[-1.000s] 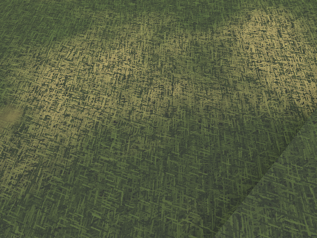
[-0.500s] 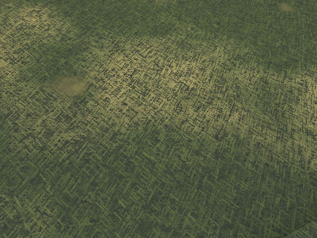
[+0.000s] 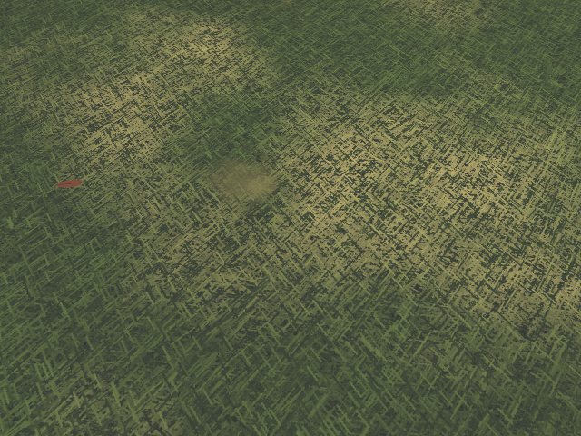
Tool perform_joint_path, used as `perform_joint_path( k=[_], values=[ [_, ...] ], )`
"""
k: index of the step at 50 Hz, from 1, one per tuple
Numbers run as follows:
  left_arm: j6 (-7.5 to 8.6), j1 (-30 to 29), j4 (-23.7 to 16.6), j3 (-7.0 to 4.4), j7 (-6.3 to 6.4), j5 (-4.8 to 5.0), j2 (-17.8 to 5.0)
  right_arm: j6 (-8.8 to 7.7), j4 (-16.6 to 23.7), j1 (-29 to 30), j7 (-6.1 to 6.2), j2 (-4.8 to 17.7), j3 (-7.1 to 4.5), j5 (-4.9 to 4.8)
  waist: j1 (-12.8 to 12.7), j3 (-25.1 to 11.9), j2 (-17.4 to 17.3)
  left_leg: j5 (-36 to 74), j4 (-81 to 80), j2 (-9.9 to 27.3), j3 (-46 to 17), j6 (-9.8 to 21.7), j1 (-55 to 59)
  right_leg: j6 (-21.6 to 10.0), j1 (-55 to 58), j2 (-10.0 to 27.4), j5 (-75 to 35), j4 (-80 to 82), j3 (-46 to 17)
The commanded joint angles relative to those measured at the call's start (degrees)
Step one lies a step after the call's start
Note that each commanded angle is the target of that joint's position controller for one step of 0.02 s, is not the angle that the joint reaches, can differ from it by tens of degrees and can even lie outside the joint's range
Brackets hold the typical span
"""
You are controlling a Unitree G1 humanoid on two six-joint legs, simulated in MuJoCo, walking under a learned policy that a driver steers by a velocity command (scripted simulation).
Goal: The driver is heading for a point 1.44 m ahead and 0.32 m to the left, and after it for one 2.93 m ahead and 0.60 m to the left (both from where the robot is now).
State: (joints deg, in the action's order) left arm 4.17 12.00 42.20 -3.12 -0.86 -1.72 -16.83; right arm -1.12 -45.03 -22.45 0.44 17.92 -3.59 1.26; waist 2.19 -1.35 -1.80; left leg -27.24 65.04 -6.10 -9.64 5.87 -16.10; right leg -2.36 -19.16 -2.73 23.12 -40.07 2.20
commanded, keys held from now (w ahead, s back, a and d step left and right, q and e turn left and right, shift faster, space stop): w+q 0.52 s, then w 0.48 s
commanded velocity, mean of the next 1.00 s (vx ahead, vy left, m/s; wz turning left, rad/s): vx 0.49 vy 0.00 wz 0.43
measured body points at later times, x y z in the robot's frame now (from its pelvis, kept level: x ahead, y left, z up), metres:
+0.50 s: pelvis +0.31 +0.05 -0.13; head +0.37 +0.07 +0.32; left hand +0.20 +0.28 -0.27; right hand +0.52 -0.14 -0.26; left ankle +0.33 +0.10 -0.85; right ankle +0.18 -0.12 -0.66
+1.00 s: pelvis +0.61 +0.08 -0.11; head +0.64 +0.07 +0.34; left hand +0.54 +0.34 -0.24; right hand +0.78 -0.13 -0.26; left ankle +0.54 +0.21 -0.78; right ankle +0.66 +0.02 -0.85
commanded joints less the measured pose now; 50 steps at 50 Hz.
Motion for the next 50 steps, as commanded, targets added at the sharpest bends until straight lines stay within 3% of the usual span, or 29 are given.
perform_joint_path(
  k=[1, 3, 5, 6, 9, 12, 16, 18, 19, 20, 21, 22, 23, 24, 25, 26, 28, 31, 33, 36, 38, 39, 40, 41, 42, 43, 44, 47, 50],
  values=[
    [1.52, 5.50, -0.65, -1.68, 0.16, 0.49, -6.89, 0.04, 5.22, 6.60, -1.24, 6.83, -1.39, 0.95, -2.70, 8.70, 1.71, 4.95, 6.34, 7.13, 1.21, -1.03, -25.87, -11.00, 12.66, 22.66, -19.94, 23.41, -28.49],
    [2.08, 7.17, 2.17, -1.97, 0.09, 0.94, -7.65, 1.71, 6.03, 8.56, -2.87, 5.15, -0.94, 1.30, -2.20, 9.32, 6.79, 8.86, 1.08, 8.11, 3.36, -2.28, -21.70, -9.05, 9.15, 18.80, -26.33, 26.04, -17.73],
    [2.85, 8.68, 3.38, -2.02, 0.18, 0.63, -7.52, 2.27, 6.96, 12.28, -3.44, 4.92, -1.14, 1.44, -3.09, 6.89, 7.02, 18.25, -0.13, 7.25, 4.61, -1.40, -24.87, -8.14, 14.06, 17.70, -32.36, 24.59, -11.43],
    [3.75, 9.14, 4.30, -1.40, 0.31, 0.69, -5.50, 1.73, 7.22, 15.31, -3.49, 5.05, -1.50, 0.66, -3.04, 7.66, 6.78, 23.57, -6.95, 7.32, 3.81, -1.27, -27.56, -4.89, 16.52, 14.06, -26.73, 24.50, -6.36],
    [3.65, 9.02, 6.05, -0.58, 1.06, 0.60, -2.71, 1.10, 8.09, 21.59, -4.74, 0.46, -0.13, 0.39, -3.29, 7.00, 7.11, 46.22, -23.10, 5.15, 9.50, -0.49, -15.98, -3.20, 8.04, 9.44, -13.83, 24.40, 1.62],
    [3.56, 10.34, 6.36, -0.03, 1.20, 0.33, -2.53, 0.80, 6.70, 23.01, -5.92, -0.81, 0.59, 0.27, -3.46, 6.52, 4.34, 60.90, -30.36, 5.42, 11.66, 0.99, -6.25, -2.43, 3.95, 10.33, -7.50, 20.77, 4.28],
    [1.99, 18.51, 10.09, 0.33, 2.55, -0.75, -3.75, 0.25, 5.54, 30.12, -4.60, -0.89, 1.67, 2.86, -7.69, 11.03, -0.02, 53.00, -40.72, 5.73, 14.28, -0.14, -11.73, -2.95, 15.68, 11.89, -14.38, 8.91, 4.31],
    [0.26, 20.90, 12.05, 0.49, 3.52, -1.36, -4.68, -0.41, 1.57, 21.97, -3.36, 0.06, 1.51, 3.97, -5.12, 8.26, 0.68, 48.36, -46.48, 5.16, 14.75, 0.84, -5.96, -3.07, 20.72, 11.69, -28.73, -6.95, 4.87],
    [-0.68, 20.25, 12.50, 0.30, 3.75, -1.27, -5.02, -0.49, -2.37, 11.62, -2.66, 2.07, 0.55, 4.02, -0.76, 4.48, 2.32, 45.56, -47.40, 5.68, 13.58, 2.51, 3.44, -3.44, 18.30, 11.95, -33.33, -20.02, 4.19],
    [-0.95, 17.14, 11.99, -0.12, 3.05, 0.24, -5.97, -0.81, -6.39, 0.56, -2.09, 4.50, -0.84, 4.24, 5.54, 0.37, -2.92, 51.45, -50.98, 6.53, 13.12, 5.30, 17.57, -2.12, 9.75, 8.33, -25.92, -39.58, 7.92],
    [-0.71, 19.22, 10.89, 0.00, 2.03, 0.09, -2.74, -0.68, -8.20, -3.49, -2.04, 10.11, -2.39, 2.97, 2.70, -2.92, -9.86, 78.71, -31.47, 14.74, 6.32, 8.40, 39.12, -0.92, -16.42, 2.71, 20.31, -61.52, 8.59],
    [-0.36, 19.26, 7.38, 0.53, 2.12, 2.36, -3.56, -0.91, -7.01, -9.27, -2.24, 12.74, -3.21, 0.53, 5.83, -15.60, -9.78, 94.67, -20.78, 26.85, -6.99, 16.68, 58.91, 0.21, -32.78, 4.90, 20.92, -66.54, -0.28],
    [0.49, 12.49, 4.58, 0.67, 2.53, 2.01, -5.61, -0.63, -5.26, -8.89, -1.56, 11.28, -3.35, 0.22, 8.91, -19.47, -1.25, 74.83, -29.73, 28.62, -13.60, 18.97, 58.77, 0.60, -38.87, 7.09, 10.79, -63.70, -3.97],
    [1.38, 9.93, 3.33, 0.78, 1.84, 0.74, -6.42, -0.29, -4.60, -4.47, -0.23, 10.29, -2.96, -0.35, 5.22, -14.92, 0.84, 46.07, -38.93, 26.78, -15.76, 17.68, 48.92, 0.73, -38.58, 8.88, 0.71, -50.91, -5.50],
    [1.31, 7.16, 4.08, 0.49, 1.48, -0.34, -6.82, -0.31, -4.43, 1.36, 0.51, 7.85, -2.33, 0.20, 2.18, -7.55, 1.21, 35.24, -44.68, 25.37, -18.18, 17.33, 36.70, 1.89, -36.12, 9.20, -0.77, -46.68, -4.30],
    [0.22, 4.79, 3.10, -0.04, 0.83, -1.34, -7.10, -0.80, -3.60, 5.75, 0.90, 6.84, -1.62, -0.90, -1.55, -1.10, 5.43, 41.60, -47.92, 23.28, -15.92, 16.59, 22.03, 4.31, -28.14, 10.36, -2.82, -35.09, -5.20],
    [-1.70, 5.29, 3.87, 0.40, 0.54, -1.68, -4.40, -2.15, -4.13, 8.23, 0.37, 5.66, -1.00, -0.89, -4.86, 3.21, 5.22, 50.19, -50.37, 19.07, -10.28, 15.33, 5.03, 6.34, -14.12, 10.54, -2.16, -22.29, -3.84],
    [-1.03, 2.53, 3.20, 1.36, 0.05, -0.31, -0.07, -3.51, -6.33, 8.52, -0.72, 4.70, -0.85, -0.80, -4.49, 1.18, 0.31, 54.01, -49.91, 11.78, -1.10, 9.70, -0.16, 3.73, -2.66, 8.73, -18.11, -6.27, -1.85],
    [-0.62, -1.18, 2.84, 1.10, 0.01, 0.32, -0.46, -3.33, -8.07, 5.44, -1.17, 3.83, -0.71, -1.63, -2.11, 0.38, -1.23, 48.63, -49.67, 10.33, -0.42, 7.10, 2.79, 2.26, -0.58, 6.83, -24.89, -1.57, -0.99],
    [-0.74, -6.72, 1.48, 0.57, -0.12, 0.14, -1.59, -2.60, -10.39, 1.33, -0.96, 5.02, -0.89, -0.92, -0.24, 4.00, -0.12, 42.61, -48.15, 13.15, -3.60, 5.92, 8.59, 0.22, -2.85, 5.60, -20.86, 3.16, -0.77],
    [-0.55, -1.53, 3.24, -0.30, -0.03, -0.14, -2.94, -2.49, -10.87, 1.91, -0.43, 6.42, -1.12, -0.33, -3.92, 4.00, 0.53, 47.43, -41.60, 13.44, -3.34, 4.44, 9.58, -1.35, 3.99, 3.26, -16.54, 7.46, -0.04],
    [-0.04, 6.10, 5.97, -1.17, 0.26, -0.55, -4.62, -2.65, -11.05, 1.93, -0.37, 5.95, -0.97, -0.07, -7.52, 1.20, 2.72, 48.90, -31.33, 10.58, -1.05, 3.37, 7.91, -2.50, 12.70, 2.47, -14.58, 10.24, -0.59],
    [0.48, 15.34, 7.26, -2.22, 0.93, -1.29, -8.81, -3.17, -9.70, 1.36, -0.48, 3.66, -0.24, 0.02, -11.13, -5.25, 8.00, 37.91, -14.49, 6.77, 2.98, 1.75, 1.58, -5.53, 23.35, 12.94, -8.21, 13.32, -13.42],
    [0.07, 17.92, 8.37, -3.54, 0.81, -1.13, -14.63, -3.20, -9.80, -7.21, -0.66, -1.50, 0.58, -1.69, -7.39, -11.87, 20.91, -3.70, 4.11, -3.43, 6.70, -0.14, -12.82, -14.02, 33.20, 27.46, -2.94, 22.25, -41.63],
    [-0.79, 12.91, 7.92, -2.67, 0.48, 0.54, -9.91, -2.70, -10.54, -3.93, -0.32, 3.23, -0.02, 0.20, -6.02, -5.73, 10.80, -3.10, 7.81, 0.32, 2.39, 0.54, -18.78, -13.05, 27.50, 25.21, 9.45, 25.96, -44.51],
    [-0.79, 6.80, 6.40, -1.79, 0.41, 0.80, -6.20, -2.57, -9.57, 1.02, -0.66, 3.89, -0.36, 0.25, -4.97, 1.59, 6.13, 2.87, 6.84, 3.13, 2.52, 0.60, -20.00, -11.76, 20.24, 23.24, 10.63, 26.31, -35.55],
    [-0.52, 3.60, 6.32, -1.21, 0.25, 0.40, -4.04, -2.57, -8.85, 3.94, -0.97, 3.00, -0.13, 0.21, -3.98, 4.62, 3.81, 6.61, 3.92, 5.06, 3.20, 0.36, -18.95, -10.40, 15.32, 20.48, 3.43, 27.21, -29.30],
    [0.84, 5.07, 8.84, -0.50, 0.36, 0.50, -2.12, -1.34, -9.84, 3.06, -1.75, 0.60, 0.37, 1.26, -1.62, 3.85, 6.69, 10.25, -0.71, 6.96, 4.81, -1.53, -12.62, -8.42, 10.78, 16.03, -17.11, 28.26, -17.69],
    [1.83, 7.57, 10.56, -0.80, 0.16, 1.02, -3.20, -0.81, -8.95, 6.54, -2.04, -0.05, 0.49, 0.97, -1.11, 2.96, 6.31, 13.78, -4.49, 8.27, 6.70, -2.99, -15.60, -9.15, 12.65, 15.23, -24.10, 29.72, -13.00]
  ],
)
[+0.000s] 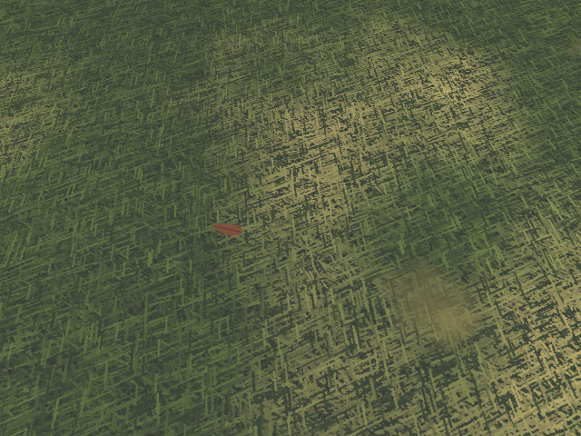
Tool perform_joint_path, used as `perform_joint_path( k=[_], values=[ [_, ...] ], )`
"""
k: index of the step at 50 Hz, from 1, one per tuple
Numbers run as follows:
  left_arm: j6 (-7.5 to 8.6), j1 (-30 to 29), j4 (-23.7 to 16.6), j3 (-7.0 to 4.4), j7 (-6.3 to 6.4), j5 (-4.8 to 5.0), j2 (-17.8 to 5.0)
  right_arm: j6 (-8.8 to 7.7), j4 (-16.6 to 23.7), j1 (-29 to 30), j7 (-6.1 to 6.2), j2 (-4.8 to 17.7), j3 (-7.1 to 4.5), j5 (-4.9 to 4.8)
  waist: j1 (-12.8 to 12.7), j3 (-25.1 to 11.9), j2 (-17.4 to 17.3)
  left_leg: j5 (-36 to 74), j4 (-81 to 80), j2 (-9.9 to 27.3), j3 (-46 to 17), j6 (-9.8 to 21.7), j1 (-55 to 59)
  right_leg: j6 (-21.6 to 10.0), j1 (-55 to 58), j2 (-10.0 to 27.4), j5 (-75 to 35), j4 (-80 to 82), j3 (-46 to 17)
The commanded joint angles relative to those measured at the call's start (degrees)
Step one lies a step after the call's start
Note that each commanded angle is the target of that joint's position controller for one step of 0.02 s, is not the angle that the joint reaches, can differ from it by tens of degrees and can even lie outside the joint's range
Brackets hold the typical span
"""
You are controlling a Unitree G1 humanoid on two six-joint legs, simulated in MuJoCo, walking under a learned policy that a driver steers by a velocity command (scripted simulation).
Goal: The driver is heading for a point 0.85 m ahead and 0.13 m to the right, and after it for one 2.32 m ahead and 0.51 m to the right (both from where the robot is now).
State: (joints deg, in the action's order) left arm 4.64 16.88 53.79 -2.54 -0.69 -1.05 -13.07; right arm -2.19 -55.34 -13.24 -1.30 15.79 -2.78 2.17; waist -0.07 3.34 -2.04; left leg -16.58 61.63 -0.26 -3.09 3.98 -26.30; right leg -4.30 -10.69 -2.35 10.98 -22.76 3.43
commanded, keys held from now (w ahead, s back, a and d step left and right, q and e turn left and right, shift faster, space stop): w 0.98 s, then w+e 0.02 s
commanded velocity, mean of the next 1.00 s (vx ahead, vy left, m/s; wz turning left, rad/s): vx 0.50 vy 0.00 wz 0.02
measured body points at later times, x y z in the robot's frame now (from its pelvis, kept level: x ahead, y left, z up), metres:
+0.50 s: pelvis +0.26 +0.05 +0.00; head +0.28 +0.07 +0.45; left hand +0.29 +0.31 -0.15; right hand +0.33 -0.21 -0.13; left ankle +0.28 +0.11 -0.74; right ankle +0.21 -0.09 -0.66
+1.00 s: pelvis +0.53 +0.01 -0.01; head +0.55 +0.00 +0.44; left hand +0.63 +0.26 -0.14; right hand +0.52 -0.24 -0.16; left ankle +0.41 +0.12 -0.65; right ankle +0.59 -0.06 -0.74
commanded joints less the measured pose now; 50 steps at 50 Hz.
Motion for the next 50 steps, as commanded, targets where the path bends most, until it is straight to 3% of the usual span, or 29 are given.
perform_joint_path(
  k=[1, 7, 12, 14, 15, 16, 17, 18, 19, 20, 21, 23, 26, 31, 34, 38, 41, 42, 43, 44, 45, 46, 47, 48, 50],
  values=[
    [1.37, 3.51, -0.46, -1.33, 0.06, 0.40, -6.94, 0.31, 2.08, -0.18, -0.36, 1.96, -0.17, 0.00, 0.79, -1.14, 6.30, 5.17, -3.06, 3.21, 1.04, -1.64, -7.10, -7.27, 4.64, 14.56, -11.47, 13.43, -13.30],
    [1.09, 8.68, 2.58, -0.97, 0.43, 0.43, -6.41, -0.19, 5.94, 12.78, -0.76, -0.34, 1.16, -0.64, -2.20, 1.60, 6.74, 13.48, -21.66, 3.58, 5.84, -3.53, -7.25, -6.43, 6.48, 12.30, -16.32, 14.53, -7.84],
    [0.69, 11.18, 4.72, -1.07, 0.92, -0.09, -6.93, -0.81, 7.71, 16.44, -0.30, 0.83, 1.11, -0.85, -2.72, 2.33, 7.41, 10.62, -28.43, 2.32, 7.02, -0.99, -4.40, -6.45, 11.81, 15.37, -23.46, 11.38, -8.06],
    [0.42, 9.77, 4.96, -1.23, 1.23, -0.26, -7.51, -1.31, 6.82, 12.55, 0.05, 1.84, 0.53, -0.76, -0.41, 0.89, 7.36, 6.80, -31.15, 0.57, 7.48, 1.01, 1.38, -5.45, 13.41, 15.78, -33.31, 6.09, -7.28],
    [0.25, 8.79, 4.90, -1.25, 1.21, -0.10, -7.62, -1.77, 4.75, 6.38, 0.34, 2.35, 0.02, -0.60, 2.33, -2.05, 6.33, 7.18, -34.59, -1.16, 8.30, 2.21, 8.93, -4.58, 13.07, 14.44, -39.39, -1.01, -5.78],
    [0.18, 8.39, 4.65, -0.92, 1.10, 0.11, -6.88, -2.42, 1.55, -3.00, 0.89, 4.10, -0.89, -0.03, 5.88, -7.30, 3.98, 8.28, -36.55, -0.46, 6.98, 3.94, 21.54, -3.34, 8.33, 11.81, -37.58, -11.92, -3.41],
    [0.33, 8.81, 2.27, 0.10, 0.75, 1.23, -3.86, -2.86, 0.12, -12.65, 1.69, 9.13, -2.23, 1.41, 8.54, -14.98, -3.14, 0.39, -38.53, 13.45, -9.82, 8.20, 37.52, -1.34, -5.74, 8.02, -20.16, -29.75, -0.43],
    [0.19, 13.74, 2.03, 0.29, 0.65, 1.94, -1.36, -2.12, -0.67, -14.54, 1.50, 12.91, -3.29, 0.80, 6.32, -19.45, -13.52, -1.20, -45.54, 25.30, -33.68, 14.74, 45.60, -0.07, -21.49, -1.59, 19.69, -46.52, -0.02],
    [-0.32, 8.73, 2.26, -1.34, 1.14, 0.49, -7.20, -1.60, 0.04, -9.22, 1.16, 9.25, -2.61, -1.05, 5.25, -12.92, -3.57, -4.49, -46.36, 21.91, -29.99, 12.88, 39.97, -1.17, -25.98, 1.98, 16.75, -49.96, -6.38],
    [0.11, 5.20, 1.20, -1.36, 0.73, 0.46, -6.33, -1.74, 1.14, -3.74, 0.99, 6.00, -1.75, -1.37, 3.37, -6.26, -2.23, -1.33, -47.84, 19.64, -22.04, 11.49, 32.12, -1.44, -26.39, 4.22, 11.15, -48.56, -6.56],
    [0.21, 3.45, 1.09, -1.23, 0.48, 0.47, -5.15, -2.15, 1.42, -0.96, 0.88, 3.36, -1.04, -1.18, 1.78, -3.35, -0.93, 4.09, -49.81, 16.74, -16.52, 9.75, 26.47, -1.31, -24.30, 6.02, 7.55, -45.60, -6.34],
    [-1.04, 4.39, 1.70, -1.08, -0.20, -0.85, -3.39, -2.90, 0.17, -0.76, 1.29, 0.52, -0.12, -1.38, -0.92, -1.72, -2.13, 11.70, -51.76, 12.81, -9.43, 7.48, 20.63, 0.11, -19.77, 7.48, 5.15, -41.84, -5.73],
    [-2.35, 2.19, 0.89, -1.17, -0.96, -1.20, -2.42, -4.03, -1.94, -4.90, 1.56, 1.86, -0.22, -1.76, -1.82, -1.20, -1.45, 19.10, -53.08, 11.81, -5.50, 8.13, 19.69, 2.04, -20.77, 7.60, 3.08, -39.04, -3.94],
    [-2.74, -10.18, -3.51, -0.71, -1.22, -0.70, -2.30, -3.83, -3.55, -9.61, 1.66, 2.14, 0.03, -1.52, 0.34, 2.04, -0.80, 21.52, -55.38, 10.27, -2.06, 7.97, 21.29, 3.95, -26.86, 8.58, -5.68, -27.05, -1.68],
    [-2.53, -15.74, -5.43, 0.00, -1.12, -0.24, -1.51, -3.81, -4.46, -12.45, 1.69, 2.29, 0.11, -1.43, 1.97, 2.39, -1.19, 25.42, -55.09, 9.97, -0.33, 7.58, 23.36, 3.53, -25.02, 7.21, -9.32, -18.66, 0.08],
    [-2.12, -20.20, -7.55, 0.08, -0.84, -0.13, -2.44, -3.41, -6.04, -15.75, 2.21, 2.69, -0.01, -0.88, 3.07, 3.23, -1.49, 30.37, -52.79, 12.30, -0.27, 7.60, 30.28, 1.41, -25.27, 5.91, -7.91, -12.95, 0.66],
    [-1.34, -16.66, -7.19, -0.47, -0.42, -0.17, -3.53, -3.17, -6.29, -14.08, 2.67, 3.74, -0.38, -0.54, 0.35, 1.58, -1.77, 44.73, -45.88, 13.07, 1.28, 6.21, 32.79, -1.32, -18.19, 3.32, -2.16, -9.27, 1.65],
    [-0.98, -11.11, -5.45, -1.00, -0.03, -0.25, -4.32, -3.05, -6.31, -13.34, 2.66, 4.26, -0.55, -0.52, -2.05, -1.26, -1.80, 51.59, -39.26, 12.40, 2.12, 5.46, 32.37, -2.43, -11.16, 1.39, -0.91, -7.66, 2.38],
    [-0.44, -1.38, -2.06, -1.75, 0.47, -0.66, -5.41, -2.86, -6.09, -12.36, 2.51, 4.12, -0.48, -0.80, -6.12, -6.15, -0.06, 51.19, -28.36, 10.06, 4.20, 4.29, 28.87, -3.88, 0.70, 0.30, -3.27, -4.18, 2.86],
    [0.05, 9.15, 0.37, -3.04, 1.16, -2.06, -9.62, -2.97, -4.46, -12.24, 2.30, 2.48, 0.12, -1.35, -9.47, -12.84, 3.97, 34.78, -12.28, 7.29, 5.97, 3.10, 17.28, -6.90, 16.05, 10.41, 0.55, -3.47, -8.29],
    [-0.19, 12.32, 0.86, -4.39, 1.02, -2.45, -15.23, -2.87, -3.74, -18.98, 1.64, -3.07, 0.92, -3.28, -6.47, -19.21, 16.97, -8.17, 9.54, -4.22, 8.26, 0.53, -2.90, -15.10, 29.69, 26.88, 3.90, 3.05, -37.34],
    [-0.98, 7.43, 0.31, -3.95, 0.52, 0.00, -12.60, -2.69, -4.14, -15.40, 1.79, 2.35, -0.59, -1.60, -5.44, -16.34, 8.54, -11.45, 14.54, -2.48, -0.48, 1.59, -7.79, -14.37, 25.07, 24.87, 6.41, 7.03, -40.90],
    [-0.98, 0.87, -0.84, -3.00, 0.42, 0.53, -9.29, -2.81, -2.51, -10.83, 1.59, 2.45, -0.90, -1.44, -2.93, -7.93, 6.13, -6.22, 13.79, 0.49, -0.44, 1.88, -9.94, -12.76, 16.99, 23.30, 6.28, 7.74, -31.38],
    [-0.55, -1.97, -1.08, -2.11, 0.19, 0.30, -5.81, -3.02, -1.93, -8.14, 1.42, 1.41, -0.71, -1.35, -1.92, -3.98, 3.15, -2.53, 10.79, 2.44, -0.18, 1.78, -8.58, -11.30, 10.35, 20.83, 1.12, 9.84, -25.58],
    [0.20, -2.61, 0.39, -1.01, 0.48, 0.41, -2.55, -1.87, -1.90, -8.13, 0.97, -0.33, -0.63, 0.01, 1.14, -1.69, 4.87, 0.05, 5.10, 4.81, 0.49, 0.72, -3.45, -8.27, 2.82, 15.94, -6.15, 11.98, -17.69]
  ],
)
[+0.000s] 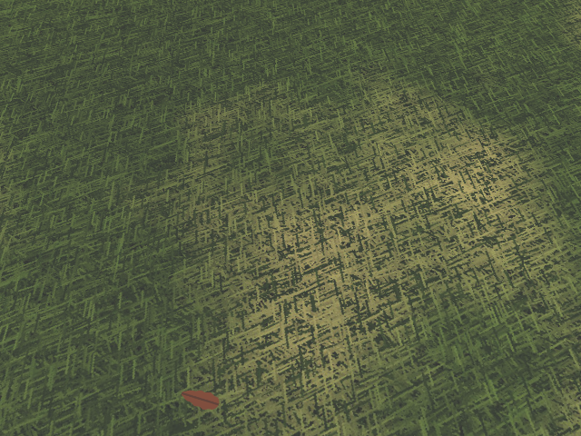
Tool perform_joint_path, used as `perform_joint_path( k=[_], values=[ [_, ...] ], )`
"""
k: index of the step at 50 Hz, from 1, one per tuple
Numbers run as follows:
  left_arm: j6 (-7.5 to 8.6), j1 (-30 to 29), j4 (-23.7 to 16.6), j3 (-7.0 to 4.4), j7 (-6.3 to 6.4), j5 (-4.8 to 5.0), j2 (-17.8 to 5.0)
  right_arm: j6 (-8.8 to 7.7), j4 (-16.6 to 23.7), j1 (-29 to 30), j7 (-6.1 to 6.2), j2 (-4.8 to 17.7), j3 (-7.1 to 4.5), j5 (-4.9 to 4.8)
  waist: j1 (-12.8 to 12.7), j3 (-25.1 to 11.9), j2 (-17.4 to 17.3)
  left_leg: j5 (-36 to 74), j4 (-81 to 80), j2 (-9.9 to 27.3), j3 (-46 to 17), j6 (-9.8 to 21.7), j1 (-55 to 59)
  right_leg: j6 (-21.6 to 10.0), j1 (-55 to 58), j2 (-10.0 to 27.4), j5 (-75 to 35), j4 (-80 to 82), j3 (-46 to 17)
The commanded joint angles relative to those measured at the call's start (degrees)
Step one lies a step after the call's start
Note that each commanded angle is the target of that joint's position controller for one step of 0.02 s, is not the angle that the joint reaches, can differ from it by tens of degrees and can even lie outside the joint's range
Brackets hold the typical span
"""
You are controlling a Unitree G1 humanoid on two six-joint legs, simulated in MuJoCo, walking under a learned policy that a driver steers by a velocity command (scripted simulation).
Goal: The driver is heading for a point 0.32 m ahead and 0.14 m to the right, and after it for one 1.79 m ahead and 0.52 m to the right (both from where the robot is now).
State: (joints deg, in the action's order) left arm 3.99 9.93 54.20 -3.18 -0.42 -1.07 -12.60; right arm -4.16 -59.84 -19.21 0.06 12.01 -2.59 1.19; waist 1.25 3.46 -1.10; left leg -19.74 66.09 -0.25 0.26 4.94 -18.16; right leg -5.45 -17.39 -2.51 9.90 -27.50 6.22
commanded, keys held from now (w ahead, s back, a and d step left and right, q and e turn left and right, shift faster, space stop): w+e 0.12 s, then e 0.62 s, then no key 0.26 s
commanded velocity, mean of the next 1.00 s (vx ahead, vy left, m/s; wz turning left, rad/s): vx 0.18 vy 0.00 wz -0.41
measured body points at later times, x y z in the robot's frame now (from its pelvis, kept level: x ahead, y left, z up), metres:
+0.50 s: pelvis +0.19 +0.03 +0.00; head +0.23 +0.04 +0.44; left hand +0.27 +0.29 -0.15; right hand +0.28 -0.24 -0.11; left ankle +0.29 +0.10 -0.73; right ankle +0.09 -0.06 -0.66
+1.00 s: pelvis +0.17 +0.00 +0.01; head +0.18 -0.04 +0.46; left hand +0.40 +0.17 -0.09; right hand +0.11 -0.27 -0.14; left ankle +0.25 +0.12 -0.67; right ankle +0.14 -0.07 -0.73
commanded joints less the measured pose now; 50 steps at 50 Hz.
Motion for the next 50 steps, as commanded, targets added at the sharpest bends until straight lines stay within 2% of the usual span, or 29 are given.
perform_joint_path(
  k=[1, 3, 6, 8, 10, 13, 16, 17, 18, 19, 20, 21, 22, 23, 25, 28, 33, 38, 39, 40, 41, 42, 43, 44, 45, 46, 47, 48, 50],
  values=[
    [1.24, 5.84, 0.84, -0.18, 0.24, 0.44, -2.89, 0.65, 2.63, -2.31, -0.70, 2.72, -0.82, 1.30, 0.29, -2.18, 4.41, 3.62, -0.85, 4.78, -2.18, -0.90, -10.20, -7.19, 8.66, 15.30, -8.42, 16.92, -19.15],
    [1.78, 8.89, 2.11, -0.46, 0.34, 0.72, -4.49, 1.33, 3.72, -0.23, -1.01, 2.22, -0.80, 1.56, 0.67, -1.93, 3.78, 4.86, -4.18, 5.02, -0.85, -2.46, -11.33, -8.06, 8.25, 14.13, -12.07, 17.62, -17.63],
    [1.54, 11.44, 2.56, -0.80, 0.60, 0.78, -6.23, 1.82, 6.97, 7.70, -1.12, 2.74, -0.67, 1.27, -0.43, 0.53, 3.73, 10.13, -12.42, 5.72, 0.30, -5.09, -15.78, -8.62, 7.86, 12.95, -9.58, 19.85, -17.26],
    [1.27, 12.71, 2.69, -0.62, 0.64, 0.62, -5.98, 1.78, 8.62, 12.03, -0.81, 2.62, -0.45, 0.65, -1.20, 1.86, 3.72, 12.85, -19.15, 4.62, 1.16, -6.44, -15.64, -7.81, 7.88, 11.81, -21.44, 17.79, -15.53],
    [0.95, 14.38, 2.90, -0.74, 0.67, 0.46, -6.54, 1.73, 9.63, 14.32, -0.35, 2.02, -0.05, 0.05, -1.92, 0.20, 4.75, 14.88, -23.28, 2.54, 2.04, -6.62, -12.90, -6.37, 8.82, 10.57, -35.23, 13.23, -13.33],
    [-0.02, 15.88, 2.61, -0.89, 0.91, 0.26, -6.77, 1.62, 10.98, 16.74, 0.50, 2.82, 0.14, -0.60, -3.33, -2.43, 6.88, 16.39, -26.73, 0.20, 1.75, -5.93, -10.40, -5.21, 11.41, 9.68, -40.03, 8.17, -13.93],
    [-1.07, 14.07, 1.33, -1.42, 1.54, -0.18, -7.06, 0.91, 11.06, 14.32, 1.22, 4.78, -0.20, -0.69, -2.42, -3.20, 7.96, 13.35, -32.87, -0.86, -0.47, -4.69, -5.66, -3.84, 12.81, 9.72, -38.05, 2.76, -17.71],
    [-1.22, 12.45, 0.64, -1.76, 1.71, -0.08, -7.55, 0.42, 10.23, 11.07, 1.50, 5.84, -0.57, -0.66, -0.99, -3.71, 7.68, 13.88, -37.06, -1.14, -0.99, -4.06, -1.76, -2.83, 12.47, 9.24, -36.12, -0.42, -18.98],
    [-1.14, 10.64, -0.06, -2.02, 1.60, 0.61, -7.81, -0.45, 9.11, 6.33, 1.89, 6.82, -0.97, -0.25, 1.62, -5.08, 5.34, 21.11, -44.17, -0.22, -1.00, -3.22, 5.47, -1.20, 10.45, 6.96, -32.84, -7.13, -18.17],
    [-0.72, 10.88, -2.38, -1.48, 1.49, 1.72, -5.41, -1.41, 8.92, 0.72, 2.43, 11.08, -1.95, 0.91, 2.44, -11.61, -1.40, 39.40, -42.95, 10.92, -9.17, -0.62, 18.37, 0.86, 3.37, 3.44, -17.76, -19.43, -15.94],
    [-1.30, 19.84, -2.31, -1.03, 2.28, 2.55, -0.96, -0.84, 10.62, 0.64, 2.07, 14.23, -2.31, 0.77, -1.54, -18.65, -12.05, 70.10, -37.47, 27.34, -22.16, 5.89, 29.91, 1.77, -7.66, -5.06, 27.96, -34.40, -9.52],
    [-2.81, 23.26, -1.10, -1.99, 2.99, 1.63, -5.18, 0.46, 11.47, 1.82, 1.70, 13.28, -2.56, -0.95, -1.47, -23.12, -11.53, 60.85, -39.78, 29.34, -27.14, 10.83, 26.54, 2.01, -9.82, -3.48, 30.73, -42.27, -8.66],
    [-3.82, 18.92, -0.69, -2.63, 2.60, 0.24, -6.84, 1.17, 13.21, 6.06, 1.82, 8.25, -1.34, -0.99, -2.25, -16.73, -4.19, 45.37, -43.24, 24.84, -22.47, 9.93, 19.72, 2.62, -11.09, -0.73, 25.34, -44.53, -9.70],
    [-4.34, 13.98, -1.85, -2.77, 1.81, -0.44, -6.34, 1.62, 13.90, 9.95, 2.22, 5.41, -0.36, -0.72, -2.47, -10.27, -2.94, 36.14, -46.14, 20.49, -16.24, 7.87, 13.15, 3.55, -11.92, 0.76, 21.24, -42.72, -9.30],
    [-5.71, 11.19, -3.17, -2.87, 0.65, -0.82, -5.29, 2.10, 14.02, 11.17, 3.13, 5.40, -0.14, -0.01, -3.22, -6.11, -6.33, 32.34, -49.00, 16.07, -8.49, 6.63, 6.58, 5.69, -10.72, 2.18, 16.89, -41.29, -8.40],
    [-7.20, 11.49, -4.05, -2.79, 0.44, -0.38, -4.63, 1.74, 13.65, 9.40, 3.02, 6.54, -0.50, 0.27, -3.85, -7.88, -5.45, 33.22, -49.26, 15.97, -4.16, 7.91, 5.36, 6.84, -9.10, 1.50, 15.20, -39.75, -7.17],
    [-8.89, 4.64, -8.09, -1.92, -0.91, -0.36, -4.85, 2.64, 14.44, 10.03, 2.49, 8.64, -1.24, 0.69, -2.56, -6.98, -7.51, 14.12, -52.06, 17.00, -0.81, 7.61, 3.42, 6.38, -7.12, 3.87, 12.74, -27.28, -5.25],
    [-8.52, 2.19, -11.16, -1.49, -1.84, 0.21, -6.02, 4.02, 14.56, 8.58, 1.51, 12.04, -2.53, 0.84, -1.13, -7.43, -7.40, 8.80, -49.60, 19.13, 0.63, 5.95, 2.82, 3.96, 0.62, 2.99, 14.47, -14.54, -2.15],
    [-8.15, 4.02, -10.95, -1.37, -1.75, 0.12, -5.76, 4.38, 14.47, 8.75, 1.38, 12.52, -2.71, 0.52, -2.20, -7.41, -6.45, 9.27, -47.58, 18.75, 1.55, 4.60, 1.56, 3.00, 4.29, 2.36, 12.08, -8.98, -1.66],
    [-7.58, 6.68, -10.21, -1.36, -1.50, -0.06, -6.02, 4.86, 14.07, 8.06, 1.19, 12.48, -2.84, 0.32, -3.29, -7.00, -4.51, 9.80, -44.40, 17.95, 3.12, 2.05, -1.34, 1.91, 9.25, 1.64, 8.12, -1.65, -2.21],
    [-6.74, 7.58, -9.94, -1.61, -1.04, -0.35, -7.81, 5.51, 13.17, 5.25, 0.64, 10.59, -2.72, 0.49, -3.16, -5.34, 3.02, 4.65, -36.59, 14.61, 7.18, -2.24, -5.12, 0.74, 11.79, 5.46, 6.78, 9.12, -9.96],
    [-6.20, 5.43, -12.47, -2.56, -0.39, -0.48, -14.42, 6.01, 15.74, 3.16, 0.10, 3.90, -1.04, 0.28, -1.24, -5.01, 20.21, -14.36, -22.63, 5.52, 12.34, -7.60, -17.68, -4.02, 14.59, 23.42, 4.71, 16.19, -34.03],
    [-6.06, 6.67, -11.96, -3.33, 0.35, -1.14, -16.18, 6.98, 16.65, 9.87, 1.17, 7.47, -1.70, 0.63, -5.01, -0.78, 13.44, -13.71, -15.18, 3.07, 3.62, -7.29, -14.98, -9.36, 2.41, 25.84, -5.16, 15.87, -32.45],
    [-5.81, 4.26, -11.36, -2.37, 0.85, -1.12, -12.82, 7.53, 16.66, 10.10, 1.06, 6.98, -1.64, -0.37, -2.25, -0.26, 10.06, -8.66, -12.24, 3.61, 0.58, -6.79, -11.91, -8.58, 0.89, 20.91, -7.13, 14.75, -25.81],
    [-5.55, 0.20, -11.73, -1.48, 1.02, -0.70, -10.25, 7.42, 15.40, 7.95, 0.78, 6.82, -1.67, -0.76, 0.10, 0.16, 9.46, -3.82, -11.91, 3.32, 0.01, -6.16, -10.91, -6.41, 0.64, 16.79, -6.78, 14.57, -20.69],
    [-5.36, -2.74, -12.59, -1.19, 1.15, -0.60, -9.50, 7.05, 13.84, 5.59, 0.68, 7.79, -2.08, -0.30, 1.27, -1.41, 9.82, -0.76, -10.94, 2.57, 0.46, -5.66, -10.90, -4.94, 3.64, 13.82, -8.40, 13.88, -17.79],
    [-4.99, -3.07, -12.85, -0.72, 1.41, -0.11, -8.12, 6.91, 12.39, 3.48, 0.55, 8.57, -2.39, 0.50, 1.21, -3.02, 10.03, 0.27, -9.24, 2.19, 0.97, -5.67, -10.34, -5.17, 6.02, 12.95, -15.44, 12.59, -15.72],
    [-4.68, -2.14, -12.60, -0.16, 1.37, 0.19, -6.80, 6.88, 11.88, 2.88, 0.44, 8.53, -2.48, 0.53, 1.00, -5.01, 8.19, 0.05, -8.63, 1.99, 0.59, -5.84, -9.22, -5.51, 8.11, 13.00, -20.46, 11.58, -14.95],
    [-4.11, -0.33, -11.53, 0.25, 1.49, 0.38, -6.36, 7.13, 11.79, 3.50, 0.43, 6.92, -2.05, -0.06, 0.34, -5.86, 6.31, -0.22, -11.66, 2.25, -0.07, -6.49, -8.44, -5.89, 11.27, 13.68, -22.53, 10.87, -14.67]
  ],
)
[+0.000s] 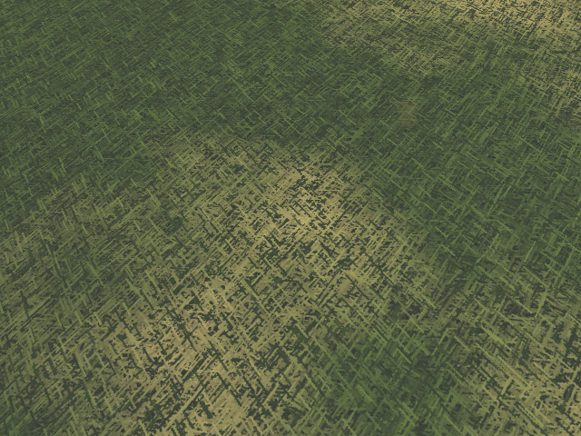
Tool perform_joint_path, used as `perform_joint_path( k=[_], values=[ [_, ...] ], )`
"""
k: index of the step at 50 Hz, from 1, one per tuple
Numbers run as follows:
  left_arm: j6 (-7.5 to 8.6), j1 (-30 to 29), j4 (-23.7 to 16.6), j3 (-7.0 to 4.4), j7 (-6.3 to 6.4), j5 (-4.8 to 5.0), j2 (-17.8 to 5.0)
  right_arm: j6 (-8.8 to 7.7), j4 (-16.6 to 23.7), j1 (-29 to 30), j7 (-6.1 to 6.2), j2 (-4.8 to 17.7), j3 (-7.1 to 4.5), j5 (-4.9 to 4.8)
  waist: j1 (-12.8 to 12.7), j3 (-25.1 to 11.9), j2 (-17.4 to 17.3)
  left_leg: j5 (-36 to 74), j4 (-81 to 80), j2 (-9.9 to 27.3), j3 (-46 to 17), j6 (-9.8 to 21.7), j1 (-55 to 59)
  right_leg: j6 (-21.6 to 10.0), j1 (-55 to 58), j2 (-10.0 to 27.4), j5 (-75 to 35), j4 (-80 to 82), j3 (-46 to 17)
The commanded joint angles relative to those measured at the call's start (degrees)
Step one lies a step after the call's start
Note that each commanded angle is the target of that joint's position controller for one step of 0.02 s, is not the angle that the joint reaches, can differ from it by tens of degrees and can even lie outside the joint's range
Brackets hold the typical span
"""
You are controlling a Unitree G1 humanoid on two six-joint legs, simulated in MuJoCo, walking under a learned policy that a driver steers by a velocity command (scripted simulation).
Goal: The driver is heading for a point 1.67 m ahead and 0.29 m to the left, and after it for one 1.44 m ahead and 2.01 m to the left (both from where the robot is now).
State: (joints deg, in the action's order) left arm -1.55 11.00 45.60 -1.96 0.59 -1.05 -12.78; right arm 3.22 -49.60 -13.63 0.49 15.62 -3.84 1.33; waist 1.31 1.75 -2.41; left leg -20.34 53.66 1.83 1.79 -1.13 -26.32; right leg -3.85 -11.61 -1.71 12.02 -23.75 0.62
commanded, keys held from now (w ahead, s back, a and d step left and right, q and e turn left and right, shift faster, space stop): no key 0.62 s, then w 0.38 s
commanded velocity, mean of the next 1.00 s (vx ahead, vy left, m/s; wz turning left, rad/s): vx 0.10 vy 0.00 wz -0.05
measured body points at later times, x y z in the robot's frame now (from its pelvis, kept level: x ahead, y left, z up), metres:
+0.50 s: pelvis -0.01 +0.02 +0.00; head -0.01 +0.02 +0.45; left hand +0.03 +0.27 -0.15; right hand +0.03 -0.22 -0.15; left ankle -0.02 +0.12 -0.75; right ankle +0.01 -0.08 -0.75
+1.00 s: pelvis +0.05 -0.02 -0.01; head +0.05 -0.03 +0.44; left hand +0.04 +0.23 -0.15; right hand +0.05 -0.26 -0.17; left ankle -0.01 +0.11 -0.70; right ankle +0.03 -0.09 -0.75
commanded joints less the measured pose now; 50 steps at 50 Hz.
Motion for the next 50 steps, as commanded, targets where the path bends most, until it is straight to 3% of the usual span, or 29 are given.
perform_joint_path(
  k=[1, 5, 8, 9, 10, 11, 12, 13, 14, 16, 20, 27, 31, 32, 34, 36, 37, 38, 40, 43, 45, 46, 47, 48, 49, 50],
  values=[
    [1.57, -0.67, -2.34, -0.88, 0.64, 0.29, -6.26, -0.06, 1.59, -1.45, 0.11, 2.59, -0.49, -0.34, -0.28, -3.75, 8.02, 0.00, -2.33, 0.35, -1.78, -0.67, 0.25, -7.57, 6.42, 13.08, -23.41, 7.03, -9.35],
    [1.42, 0.71, -0.24, -0.72, 1.00, -0.26, -7.08, 0.08, 1.29, -0.29, 1.00, 1.98, 0.22, -0.57, -2.35, -2.38, 9.97, -3.51, -14.07, -0.58, -1.18, 0.03, 6.32, -8.42, 5.75, 13.64, -19.22, 6.15, -11.44],
    [1.33, -0.35, 1.13, -0.60, 1.06, -0.09, -7.34, -0.54, -0.26, -2.94, 1.75, 1.56, 0.56, -1.11, -1.13, -2.74, 8.64, 0.30, -25.24, -1.54, -0.64, 1.14, 12.61, -7.67, 4.51, 13.38, -20.05, 4.24, -12.95],
    [1.32, -1.25, 1.54, -0.52, 1.15, 0.26, -7.21, -1.06, -1.24, -4.76, 1.89, 0.93, 0.91, -0.95, 0.36, -2.94, 7.17, 8.68, -33.21, -0.98, -1.01, 1.53, 17.48, -5.86, 2.65, 12.54, -19.18, 3.32, -12.49],
    [1.62, -0.89, 1.80, -0.08, 1.12, 0.49, -5.92, -1.85, -1.95, -5.63, 2.06, 1.93, 0.94, -0.31, 0.32, -3.97, 5.00, 15.50, -36.79, 2.12, -4.63, 1.99, 23.24, -3.22, -0.44, 11.35, -15.59, 2.92, -12.39],
    [1.85, 0.51, 2.01, 0.29, 0.85, 0.56, -4.35, -2.70, -1.98, -5.93, 2.13, 4.35, 0.90, 0.54, -1.31, -5.00, 0.82, 21.35, -37.83, 8.22, -10.87, 3.12, 26.18, -1.04, -2.65, 8.26, -10.03, 0.70, -9.97],
    [1.59, 2.34, 3.20, 0.27, 0.54, 0.96, -3.15, -2.88, -2.43, -1.11, 1.64, 5.62, 0.76, -0.66, -4.80, -1.34, -5.70, 23.33, -35.78, 9.14, -11.42, 5.25, 18.10, -0.17, 0.52, 3.50, -3.56, 5.05, -6.46],
    [1.42, 1.54, 4.97, 0.16, 0.72, 0.40, -4.81, -3.26, -2.15, 0.58, 0.97, 2.50, 1.45, -0.74, -3.17, -0.92, -4.10, 18.56, -36.72, 7.89, -10.60, 4.74, 15.39, 0.36, 4.60, 4.08, -4.53, 5.48, -6.73],
    [1.38, 0.90, 5.99, -0.30, 0.83, 0.43, -5.94, -3.59, -2.79, -0.18, 0.72, 1.77, 1.68, -0.71, -2.00, -0.04, -2.93, 15.38, -37.29, 6.09, -8.94, 3.63, 14.68, 0.22, 5.66, 4.54, -6.10, 5.13, -7.18],
    [1.50, 0.63, 7.22, -0.55, 0.61, 0.45, -6.27, -3.72, -4.51, -1.91, 1.19, 2.08, 1.75, -0.77, -1.54, 0.26, -2.58, 13.18, -37.88, 4.57, -7.78, 3.12, 15.20, -0.08, 5.74, 5.43, -7.82, 4.92, -7.57],
    [1.77, 1.69, 10.47, -0.01, 0.83, 0.54, -4.41, -3.62, -6.57, -2.39, 1.46, 1.32, 1.92, -0.71, -1.29, 1.26, 0.97, 10.47, -37.78, 4.36, -7.64, 3.65, 16.91, 0.65, 2.77, 5.39, -5.27, 6.73, -7.61],
    [1.73, 3.53, 14.72, 0.49, 1.16, 0.50, -3.82, -3.67, -9.40, -2.57, 1.54, 0.63, 2.37, -0.69, -1.33, 1.70, 2.39, 8.29, -38.01, 3.98, -7.72, 4.13, 16.23, 1.15, 2.17, 5.48, -3.73, 7.37, -7.56],
    [1.74, 4.72, 16.47, 0.83, 1.30, 0.50, -3.56, -3.69, -10.81, -3.13, 1.55, -0.02, 2.75, -0.70, -1.47, 1.87, 2.32, 7.98, -37.99, 3.70, -7.66, 4.19, 15.72, 1.19, 2.02, 5.64, -3.33, 7.25, -7.50],
    [1.68, 5.43, 16.90, 0.89, 1.31, 0.47, -3.48, -3.63, -11.24, -3.93, 1.54, 0.04, 2.75, -0.65, -1.43, 0.68, 2.05, 2.87, -38.36, 3.19, -7.63, 4.38, 15.93, 1.06, 2.20, 4.98, 1.14, 7.01, -7.09],
    [1.28, 5.85, 16.70, 0.34, 1.21, 0.23, -4.68, -3.04, -11.24, -4.84, 1.43, 2.20, 1.85, -0.55, -1.12, 2.08, 0.36, -14.16, -38.06, 2.26, -8.84, 6.26, 13.81, -0.23, -1.76, 2.18, 16.25, 3.07, -5.13],
    [1.14, 4.21, 15.39, 0.37, 0.66, -0.34, -3.58, -2.56, -11.33, -7.11, 1.21, 2.84, 1.36, -0.50, 0.13, 6.61, -2.02, -25.69, -41.16, 5.46, -14.75, 9.18, 12.86, -0.85, -9.92, 0.52, 22.36, -2.12, -3.84],
    [1.47, 3.04, 14.56, 0.73, 0.28, -0.59, -1.63, -2.59, -11.96, -9.11, 1.25, 3.25, 1.01, -0.50, 0.84, 7.17, -4.86, -27.53, -44.47, 9.07, -19.76, 11.01, 14.81, -0.29, -12.61, -0.73, 17.51, -7.64, -0.90],
    [1.98, 2.70, 13.97, 0.98, -0.10, -1.17, -0.52, -2.78, -12.37, -9.37, 1.34, 4.02, 0.47, -0.34, 0.66, 7.35, -7.13, -26.33, -47.26, 13.51, -24.14, 13.04, 15.41, 0.18, -13.33, 0.00, 10.83, -13.69, 1.77],
    [3.07, 2.19, 12.87, 0.31, -0.68, -1.06, -2.55, -3.57, -11.99, -8.45, 1.10, 4.05, 0.08, -0.05, -0.19, 6.17, -4.64, -20.39, -48.72, 15.29, -24.83, 14.12, 16.03, 0.18, -14.87, 2.38, 11.78, -18.88, 0.66],
    [4.37, 5.76, 13.03, 0.19, -1.26, -0.31, -1.13, -4.43, -10.83, -4.14, 0.76, 4.27, -0.36, -0.61, -3.50, 5.83, -4.65, -16.24, -45.25, 10.62, -16.41, 11.80, 10.54, -0.58, -5.16, 1.63, 10.99, -9.52, 2.76],
    [4.84, 14.37, 16.42, -0.20, -0.61, -0.05, -0.63, -4.52, -10.08, -2.34, 0.50, 3.13, -0.43, -0.61, -6.72, 6.20, -1.30, -16.41, -36.59, 5.82, -11.08, 10.31, 0.01, -0.78, 10.85, -1.52, 6.91, 0.39, 4.62],
    [5.30, 19.73, 17.56, -0.89, 0.04, -0.58, -3.25, -5.01, -8.85, -1.10, 0.27, 0.64, 0.23, -0.28, -8.48, 5.25, 6.51, -13.16, -24.67, 2.04, -6.05, 8.63, -6.75, -1.63, 17.82, 5.89, 14.16, 6.82, -6.26],
    [5.57, 26.25, 18.18, -2.19, 0.38, -0.44, -9.17, -5.66, -6.53, -0.36, -0.39, -4.29, 1.53, -0.55, -9.66, 2.05, 19.77, -11.01, -6.45, -4.78, 2.69, 6.24, -15.93, -5.88, 22.91, 20.34, 32.25, 18.06, -30.98],
    [4.99, 25.53, 19.09, -2.46, 0.41, -0.57, -9.70, -5.83, -5.35, 1.53, -0.79, 0.48, 0.49, 1.15, -8.10, 6.07, 14.94, -10.39, 2.96, -2.84, -0.77, 7.05, -18.93, -9.95, 15.84, 24.60, 37.20, 20.06, -38.65],
    [5.20, 19.14, 16.83, -1.78, 0.19, -0.56, -7.03, -6.14, -4.90, 3.25, -1.48, 1.33, 0.23, 1.15, -4.83, 9.33, 8.05, -4.22, 6.57, 0.25, -3.05, 7.37, -19.39, -9.63, 11.51, 22.52, 33.79, 19.35, -34.07],
    [5.84, 15.56, 15.44, -1.44, -0.07, -0.30, -5.80, -6.58, -5.64, 2.33, -2.09, 0.18, 0.47, 0.68, -3.07, 8.74, 5.89, 0.68, 6.54, 1.49, -3.52, 7.04, -17.82, -8.15, 10.03, 19.48, 26.46, 19.45, -28.18]
  ],
)
Keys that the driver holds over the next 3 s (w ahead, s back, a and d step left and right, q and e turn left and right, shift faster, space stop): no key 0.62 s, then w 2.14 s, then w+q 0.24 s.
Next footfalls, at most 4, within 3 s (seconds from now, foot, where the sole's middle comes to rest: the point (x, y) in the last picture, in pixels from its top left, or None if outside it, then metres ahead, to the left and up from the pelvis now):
0.20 left None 0.02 0.12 -0.78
1.38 left None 0.41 0.07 -0.78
1.92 right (359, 340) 0.73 -0.10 -0.78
2.46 left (285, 249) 1.03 0.08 -0.78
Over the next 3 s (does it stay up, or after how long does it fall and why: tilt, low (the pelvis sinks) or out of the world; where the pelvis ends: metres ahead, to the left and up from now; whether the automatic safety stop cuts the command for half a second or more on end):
stays up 1.16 -0.01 -0.02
